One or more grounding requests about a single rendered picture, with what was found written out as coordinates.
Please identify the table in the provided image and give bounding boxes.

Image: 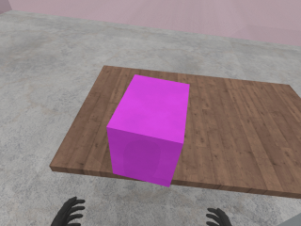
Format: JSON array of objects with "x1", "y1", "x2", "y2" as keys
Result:
[{"x1": 49, "y1": 65, "x2": 301, "y2": 226}]

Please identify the carton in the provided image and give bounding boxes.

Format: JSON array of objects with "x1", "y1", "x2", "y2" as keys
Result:
[{"x1": 106, "y1": 74, "x2": 190, "y2": 187}]

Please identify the right robot hand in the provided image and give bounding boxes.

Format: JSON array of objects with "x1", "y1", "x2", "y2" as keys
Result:
[{"x1": 206, "y1": 207, "x2": 232, "y2": 226}]

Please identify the left robot hand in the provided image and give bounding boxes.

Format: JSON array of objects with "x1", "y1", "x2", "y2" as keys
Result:
[{"x1": 51, "y1": 196, "x2": 85, "y2": 226}]

